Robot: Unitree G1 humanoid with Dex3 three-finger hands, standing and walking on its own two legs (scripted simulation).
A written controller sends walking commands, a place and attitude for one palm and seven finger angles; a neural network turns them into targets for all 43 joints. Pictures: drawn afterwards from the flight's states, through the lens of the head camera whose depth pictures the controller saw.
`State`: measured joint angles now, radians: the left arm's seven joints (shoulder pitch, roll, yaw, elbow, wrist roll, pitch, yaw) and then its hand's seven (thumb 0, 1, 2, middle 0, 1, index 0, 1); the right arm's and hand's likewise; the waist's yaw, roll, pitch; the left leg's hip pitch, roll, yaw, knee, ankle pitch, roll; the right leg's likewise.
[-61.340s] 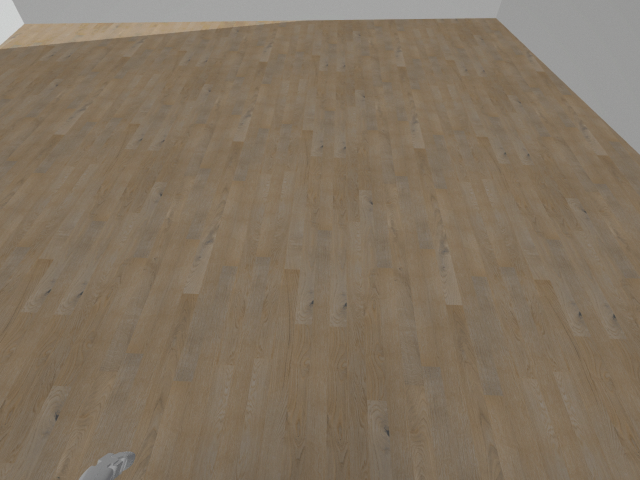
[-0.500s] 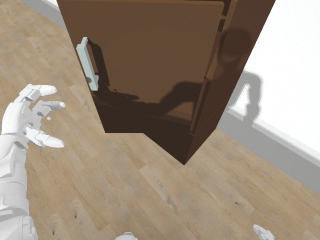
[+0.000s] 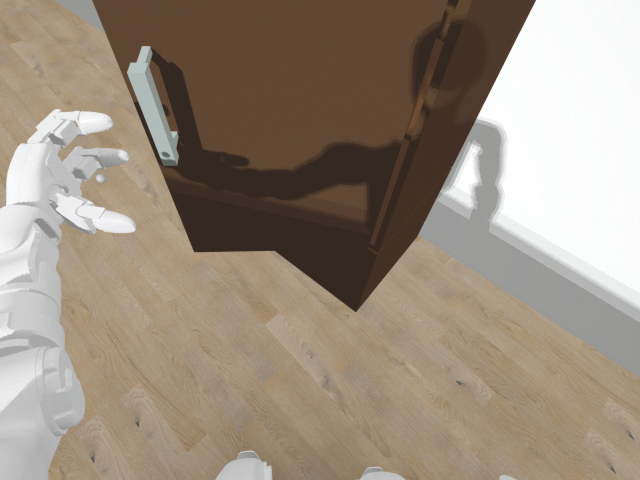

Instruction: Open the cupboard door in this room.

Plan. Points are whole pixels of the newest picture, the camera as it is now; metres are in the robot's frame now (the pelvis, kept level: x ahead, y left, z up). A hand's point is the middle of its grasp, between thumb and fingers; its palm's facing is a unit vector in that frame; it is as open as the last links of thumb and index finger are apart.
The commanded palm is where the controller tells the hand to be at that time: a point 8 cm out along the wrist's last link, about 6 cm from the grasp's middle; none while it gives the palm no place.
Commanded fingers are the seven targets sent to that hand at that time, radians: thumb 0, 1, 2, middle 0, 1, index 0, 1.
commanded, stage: move the hooked fingers beside the handle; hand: left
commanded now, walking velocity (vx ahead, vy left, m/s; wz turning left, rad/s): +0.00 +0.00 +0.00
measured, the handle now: (158, 110) +0.58 +0.22 +0.10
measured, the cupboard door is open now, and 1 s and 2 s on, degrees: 42 42 42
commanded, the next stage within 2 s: slide the fingers in behind the handle in 1.56 s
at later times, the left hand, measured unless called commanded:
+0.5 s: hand (110, 137) +0.51 +0.26 +0.11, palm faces +0.03 -1.00 +0.01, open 14.0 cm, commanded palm +0.50 +0.31 +0.10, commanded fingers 0.00 -0.50 0.30 -0.30 -1.20 -0.30 -1.20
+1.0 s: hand (97, 134) +0.53 +0.29 +0.10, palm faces +0.03 -1.00 +0.02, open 14.0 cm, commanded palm +0.51 +0.32 +0.09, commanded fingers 0.00 -0.50 0.30 -0.30 -1.20 -0.30 -1.20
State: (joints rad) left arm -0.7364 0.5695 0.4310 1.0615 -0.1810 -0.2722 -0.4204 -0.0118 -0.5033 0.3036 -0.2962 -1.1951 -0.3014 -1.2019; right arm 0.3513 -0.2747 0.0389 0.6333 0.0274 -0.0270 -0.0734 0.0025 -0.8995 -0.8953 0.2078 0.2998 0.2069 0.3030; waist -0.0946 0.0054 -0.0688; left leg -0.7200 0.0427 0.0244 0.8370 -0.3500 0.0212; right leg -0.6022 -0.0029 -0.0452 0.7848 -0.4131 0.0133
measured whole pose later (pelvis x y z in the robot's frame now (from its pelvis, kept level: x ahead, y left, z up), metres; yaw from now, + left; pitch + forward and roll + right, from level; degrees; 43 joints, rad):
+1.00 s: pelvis +0.02 +0.01 -0.01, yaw -2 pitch +21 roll -5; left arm -0.96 0.80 0.53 1.25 -0.10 -0.27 -0.48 -0.01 -0.50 0.30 -0.30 -1.19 -0.30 -1.20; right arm 0.45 -0.27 0.05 0.61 0.00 0.11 -0.05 0.00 -0.90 -0.90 0.21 0.30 0.21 0.30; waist -0.19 0.01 -0.09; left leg -0.91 0.08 0.01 0.95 -0.41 0.03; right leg -0.76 0.04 -0.05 0.82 -0.43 0.02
